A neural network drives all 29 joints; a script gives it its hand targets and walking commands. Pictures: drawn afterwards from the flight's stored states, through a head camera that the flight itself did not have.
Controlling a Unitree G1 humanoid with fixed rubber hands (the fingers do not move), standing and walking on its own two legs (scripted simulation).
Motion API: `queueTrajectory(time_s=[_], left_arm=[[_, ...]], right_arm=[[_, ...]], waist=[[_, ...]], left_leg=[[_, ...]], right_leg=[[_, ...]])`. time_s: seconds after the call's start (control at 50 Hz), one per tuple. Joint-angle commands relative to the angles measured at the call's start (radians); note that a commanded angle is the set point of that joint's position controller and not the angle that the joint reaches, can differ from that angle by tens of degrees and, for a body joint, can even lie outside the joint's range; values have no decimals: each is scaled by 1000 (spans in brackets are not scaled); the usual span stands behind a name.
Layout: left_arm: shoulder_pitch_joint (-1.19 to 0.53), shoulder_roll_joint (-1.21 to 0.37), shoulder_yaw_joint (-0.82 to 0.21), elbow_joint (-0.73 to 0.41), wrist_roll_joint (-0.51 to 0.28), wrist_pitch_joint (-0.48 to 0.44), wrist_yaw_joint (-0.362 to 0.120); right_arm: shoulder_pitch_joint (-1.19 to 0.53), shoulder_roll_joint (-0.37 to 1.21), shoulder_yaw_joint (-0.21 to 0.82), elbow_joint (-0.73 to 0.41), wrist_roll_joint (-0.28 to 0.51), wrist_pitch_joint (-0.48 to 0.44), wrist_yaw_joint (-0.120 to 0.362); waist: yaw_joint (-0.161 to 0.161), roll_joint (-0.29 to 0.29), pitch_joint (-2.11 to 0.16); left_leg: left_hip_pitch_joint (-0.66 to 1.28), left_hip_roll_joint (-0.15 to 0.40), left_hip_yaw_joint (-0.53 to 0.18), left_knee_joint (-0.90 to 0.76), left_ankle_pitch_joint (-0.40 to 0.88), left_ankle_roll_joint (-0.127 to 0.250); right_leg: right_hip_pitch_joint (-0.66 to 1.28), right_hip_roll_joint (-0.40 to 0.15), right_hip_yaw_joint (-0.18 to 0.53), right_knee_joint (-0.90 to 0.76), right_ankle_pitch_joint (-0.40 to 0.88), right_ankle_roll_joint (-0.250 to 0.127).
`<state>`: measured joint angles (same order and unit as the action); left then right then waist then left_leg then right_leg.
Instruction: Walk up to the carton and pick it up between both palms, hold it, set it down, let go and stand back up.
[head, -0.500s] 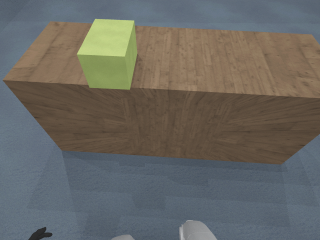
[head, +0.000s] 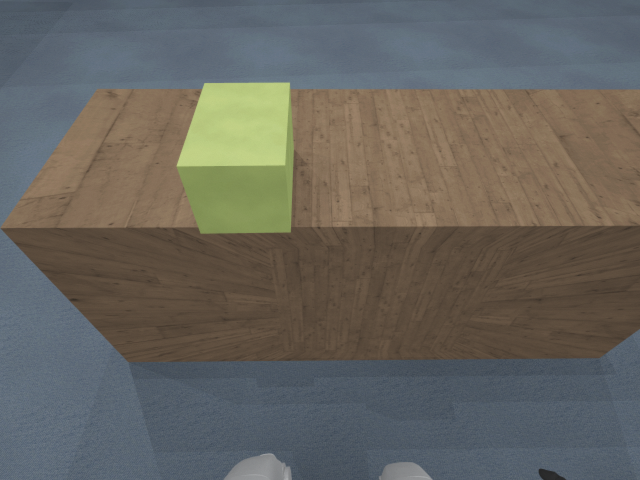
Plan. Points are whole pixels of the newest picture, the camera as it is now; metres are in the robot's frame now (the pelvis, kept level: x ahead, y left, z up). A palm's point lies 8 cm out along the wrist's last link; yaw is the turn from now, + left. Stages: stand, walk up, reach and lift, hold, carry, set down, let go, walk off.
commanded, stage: walk up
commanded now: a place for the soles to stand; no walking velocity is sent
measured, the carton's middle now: (246, 155) +0.67 +0.15 -0.01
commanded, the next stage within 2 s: none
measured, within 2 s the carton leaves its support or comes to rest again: neither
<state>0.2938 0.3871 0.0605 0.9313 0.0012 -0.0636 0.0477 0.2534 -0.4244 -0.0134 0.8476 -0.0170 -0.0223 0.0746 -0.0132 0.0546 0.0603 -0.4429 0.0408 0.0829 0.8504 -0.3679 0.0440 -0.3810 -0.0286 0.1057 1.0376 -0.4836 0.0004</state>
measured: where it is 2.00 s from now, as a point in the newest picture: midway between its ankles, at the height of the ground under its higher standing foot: (271, 462)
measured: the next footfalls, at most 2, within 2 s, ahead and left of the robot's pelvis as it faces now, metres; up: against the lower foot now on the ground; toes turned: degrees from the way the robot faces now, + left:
right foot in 0.42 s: +0.22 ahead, -0.08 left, +0.00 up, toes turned -6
left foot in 0.76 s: +0.31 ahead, +0.24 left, +0.00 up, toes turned -3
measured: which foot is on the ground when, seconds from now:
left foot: down 0.00-0.42, up 0.44-0.74, down 0.76-1.00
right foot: up 0.00-0.40, down 0.42-0.76, up 0.78-1.00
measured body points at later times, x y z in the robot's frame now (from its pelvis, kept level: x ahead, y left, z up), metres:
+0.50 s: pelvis +0.12 +0.04 +0.01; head +0.12 +0.02 +0.46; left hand +0.21 +0.36 -0.09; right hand +0.15 -0.27 -0.12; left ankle +0.07 +0.10 -0.66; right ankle +0.18 -0.08 -0.70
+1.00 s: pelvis +0.22 +0.16 +0.03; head +0.26 +0.16 +0.47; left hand +0.31 +0.48 -0.09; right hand +0.21 -0.16 -0.09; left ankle +0.23 +0.24 -0.70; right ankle +0.21 +0.02 -0.63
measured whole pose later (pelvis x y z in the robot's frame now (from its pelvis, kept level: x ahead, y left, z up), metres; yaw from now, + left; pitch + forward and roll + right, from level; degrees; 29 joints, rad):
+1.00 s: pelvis +0.22 +0.16 +0.03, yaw -3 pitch +0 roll -2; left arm 0.24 0.42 0.06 0.93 0.01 -0.05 0.03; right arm 0.41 -0.42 -0.01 0.85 -0.02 -0.01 0.05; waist -0.01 0.03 0.07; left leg -0.30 0.01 0.07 0.64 -0.34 0.05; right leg -0.52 0.01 0.01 1.11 -0.42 -0.03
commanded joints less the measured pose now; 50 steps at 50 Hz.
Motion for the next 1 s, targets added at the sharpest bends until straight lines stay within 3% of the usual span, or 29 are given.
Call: queueTrajectory(time_s=[0.0,0.06,0.1,0.14,0.18,0.24,0.28,0.32,0.34,0.36,0.38,0.4,0.42,0.5,0.52,0.54,0.56,0.58,0.62,0.66,0.7,0.72,0.74,0.78,0.8,0.82,0.84,0.9,0.98], left_arm=[[6,289,57,-22,-19,-17,8],[35,247,49,-24,-16,-20,-10],[26,231,41,-44,-20,-16,-6],[-48,201,31,-80,-21,-28,-10],[-92,199,22,-83,-25,-18,-7],[-53,216,17,-80,-22,-17,1],[-61,203,10,-88,-19,-34,8],[61,190,20,-56,-15,-39,17],[161,217,39,-26,-9,-47,23],[275,316,75,-8,-2,-44,33],[325,372,102,10,5,-41,48],[282,381,101,-12,1,-35,58],[165,404,97,-32,-3,-28,61],[-103,339,74,-91,3,-39,42],[-49,348,78,-78,3,-45,33],[-46,364,77,-67,5,-41,25],[-50,347,86,-71,12,-43,21],[-37,402,103,-86,13,-40,19],[-48,383,97,-77,19,-45,14],[-124,415,111,-103,20,-40,5],[-171,331,81,-106,35,-20,3],[-112,197,36,-98,19,-13,5],[-72,129,9,-91,-4,-7,12],[-59,273,40,-78,-7,-6,5],[-79,292,42,-84,-1,-14,3],[-112,295,52,-59,8,-8,-3],[-58,271,51,-39,2,-10,-11],[-41,224,49,-52,10,-8,-22],[-127,186,21,-97,2,-7,-26]], right_arm=[[31,-272,-147,-80,3,-22,-46],[49,-218,-138,-93,6,-34,-48],[73,-219,-125,-93,4,-32,-48],[121,-205,-112,-83,13,-31,-43],[141,-224,-127,-82,5,-29,-44],[151,-228,-125,-82,-8,-12,-47],[110,-219,-126,-101,-9,-1,-46],[53,-202,-119,-132,-14,10,-44],[16,-183,-109,-133,0,8,-40],[-5,-141,-96,-158,-4,3,-38],[35,-80,-71,-172,-6,1,-34],[15,-164,-90,-153,-24,15,-34],[-8,-228,-109,-158,-23,35,-29],[94,-241,-139,-57,-5,47,1],[86,-234,-137,-73,1,48,10],[77,-224,-132,-80,8,50,20],[53,-231,-137,-72,5,50,23],[31,-244,-135,-81,6,57,24],[48,-226,-129,-64,-4,43,18],[77,-212,-134,-68,0,30,12],[327,-247,-167,36,-10,11,-5],[389,-293,-185,43,-18,6,-20],[292,-313,-172,-2,-32,-8,-34],[152,-379,-172,-59,-15,-6,-46],[124,-351,-162,-66,-17,-6,-48],[148,-309,-148,-70,-14,-11,-51],[105,-288,-140,-90,-5,-26,-52],[158,-257,-127,-74,16,-57,-66],[202,-265,-127,-63,9,-61,-75]], waist=[[-24,40,79],[-24,-9,-18],[-46,55,-54],[-70,-3,-21],[-82,9,-8],[-80,59,-83],[-61,28,-96],[2,79,-128],[79,-50,-170],[150,-145,-193],[131,-316,-230],[115,-120,-221],[82,0,-104],[-25,-127,104],[-14,-86,92],[-26,-190,93],[-5,-131,95],[-6,-225,76],[4,-208,60],[-40,-270,-14],[-156,26,-133],[-189,288,-61],[-132,311,21],[-90,141,35],[-67,118,33],[-75,13,80],[-31,5,19],[-22,-102,-31],[-49,2,-67]], left_leg=[[256,250,-478,-634,-161,-62],[313,215,-302,-584,24,-11],[453,153,-174,-529,214,-24],[461,177,-200,-506,397,53],[514,180,-181,-531,442,20],[610,206,-185,-423,598,80],[625,223,-157,-336,701,111],[430,158,-86,-214,758,53],[292,116,-41,-66,666,27],[43,51,-40,178,462,-43],[-274,-34,-17,313,-157,-90],[-356,-35,-155,404,-248,-92],[-288,34,-237,418,-222,-76],[-131,43,-178,329,-87,-70],[-95,64,-183,323,-61,-62],[-79,47,-154,286,-51,-54],[-102,69,-163,275,-31,-62],[-90,84,-147,175,-70,-69],[-99,74,-111,97,-68,-65],[51,110,-112,-86,-32,-32],[414,34,-60,-260,-54,-30],[459,113,-292,-479,-213,-38],[331,222,-595,-601,-331,-23],[274,308,-750,-734,-495,-6],[280,299,-702,-659,-430,55],[276,301,-673,-633,-402,55],[315,270,-590,-586,-288,63],[398,282,-439,-490,153,101],[479,265,-299,-409,570,150]], right_leg=[[-393,9,22,259,151,-19],[-292,-20,-13,82,204,-18],[-343,-5,-51,-33,232,1],[-319,-4,-76,-126,142,9],[-337,-15,-94,-193,163,11],[-313,-3,-169,-256,80,7],[-230,-39,-174,-454,124,-2],[-2,5,-196,-534,195,-41],[231,11,-142,-658,307,-57],[441,-84,28,-637,331,-112],[657,-321,377,-565,384,-216],[555,-428,626,-684,100,-297],[299,-485,685,-791,-307,-339],[-33,-270,245,-752,-196,-235],[-89,-257,231,-757,-211,-219],[-122,-241,207,-753,-253,-208],[-122,-244,215,-737,-266,-227],[-80,-240,189,-714,-294,-210],[-69,-237,170,-688,-260,-232],[-62,-277,163,-621,-184,-221],[-219,-127,-41,-241,-151,-134],[-378,26,-209,111,-125,-52],[-488,136,-111,278,-96,-33],[-471,42,-55,290,-8,-36],[-471,-2,-89,232,20,-31],[-478,-16,-39,245,51,-25],[-411,-23,-15,185,118,-22],[-353,-26,0,57,117,-11],[-317,-26,-75,-119,115,-14]])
